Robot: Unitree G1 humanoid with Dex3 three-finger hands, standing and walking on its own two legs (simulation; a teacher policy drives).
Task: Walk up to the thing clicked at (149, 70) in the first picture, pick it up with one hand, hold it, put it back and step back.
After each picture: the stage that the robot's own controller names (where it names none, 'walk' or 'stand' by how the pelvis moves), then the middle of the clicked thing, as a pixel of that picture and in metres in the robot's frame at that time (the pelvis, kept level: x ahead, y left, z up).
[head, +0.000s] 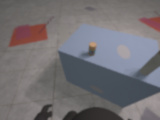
stand; (155, 62) +0.47 -0.42 +0.06
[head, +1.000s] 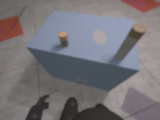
walk; (127, 44) +0.52 -0.19 +0.10
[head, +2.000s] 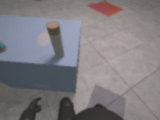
stand; (57, 42) +0.46 +0.26 +0.13
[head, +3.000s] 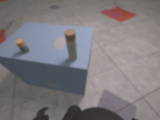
stand; (71, 47) +0.50 +0.18 +0.10
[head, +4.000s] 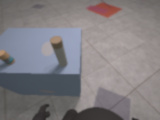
stand; (60, 53) +0.44 +0.23 +0.07
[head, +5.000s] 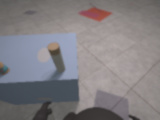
stand; (57, 59) +0.40 +0.25 +0.06
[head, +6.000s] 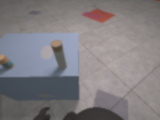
stand; (60, 56) +0.43 +0.25 +0.06
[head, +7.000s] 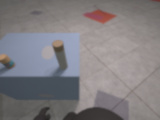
stand; (61, 56) +0.43 +0.24 +0.06
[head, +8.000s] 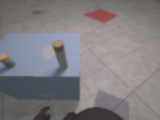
stand; (61, 56) +0.43 +0.24 +0.06
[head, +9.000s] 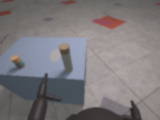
rise first; (66, 59) +0.42 +0.23 +0.07
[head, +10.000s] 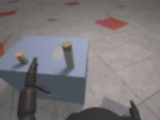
go down; (68, 57) +0.46 +0.21 +0.07
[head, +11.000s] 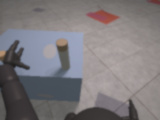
go down; (64, 56) +0.42 +0.21 +0.08
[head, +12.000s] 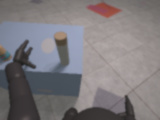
close in; (63, 51) +0.44 +0.20 +0.10
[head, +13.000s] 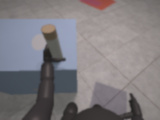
close; (54, 46) +0.45 +0.23 +0.13
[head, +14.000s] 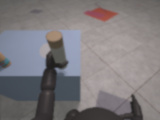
lift; (59, 53) +0.36 +0.20 +0.19
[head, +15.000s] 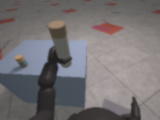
lift; (62, 48) +0.31 +0.18 +0.28
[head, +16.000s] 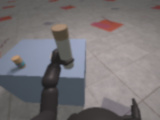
hold; (64, 50) +0.33 +0.17 +0.25
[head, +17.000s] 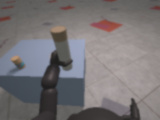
hold; (63, 51) +0.33 +0.18 +0.24
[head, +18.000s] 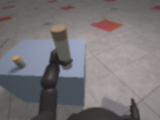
crouch; (63, 50) +0.33 +0.18 +0.25
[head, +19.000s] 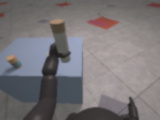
crouch; (62, 44) +0.39 +0.19 +0.25
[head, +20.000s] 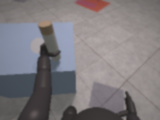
lower; (51, 43) +0.47 +0.23 +0.14
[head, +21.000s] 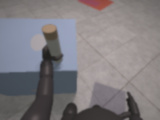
lower; (54, 47) +0.44 +0.22 +0.13
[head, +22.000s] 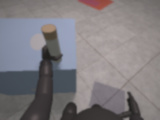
lower; (53, 47) +0.44 +0.23 +0.13
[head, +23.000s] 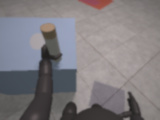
lower; (53, 46) +0.45 +0.23 +0.13
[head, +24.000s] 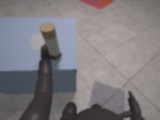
loosen; (53, 46) +0.45 +0.23 +0.13
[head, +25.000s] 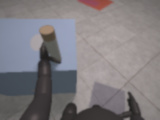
withdraw; (52, 47) +0.44 +0.23 +0.12
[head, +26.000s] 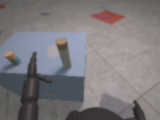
sink last; (64, 55) +0.43 +0.22 +0.10
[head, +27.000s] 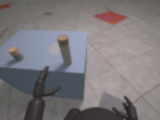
stand; (65, 52) +0.45 +0.23 +0.10
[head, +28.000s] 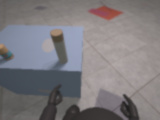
stand; (60, 48) +0.44 +0.24 +0.13
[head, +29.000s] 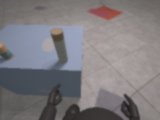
stand; (60, 48) +0.44 +0.24 +0.14
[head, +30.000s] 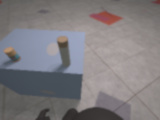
stand; (64, 53) +0.45 +0.23 +0.08
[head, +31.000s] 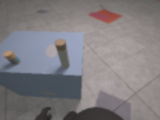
stand; (63, 55) +0.44 +0.23 +0.06
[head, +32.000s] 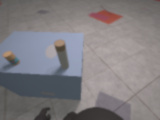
stand; (62, 56) +0.44 +0.24 +0.06
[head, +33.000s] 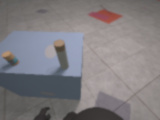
walk; (62, 56) +0.43 +0.24 +0.06
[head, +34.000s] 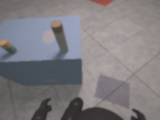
walk; (61, 39) +0.53 +0.26 +0.08
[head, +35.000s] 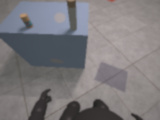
walk; (72, 16) +0.79 +0.22 +0.09
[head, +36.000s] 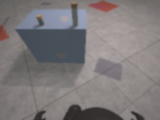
stand; (74, 15) +1.06 +0.29 +0.08
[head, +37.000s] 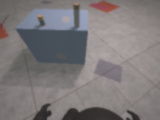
stand; (76, 16) +1.04 +0.25 +0.07
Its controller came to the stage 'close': yes
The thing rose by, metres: 0.22
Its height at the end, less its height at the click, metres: +0.00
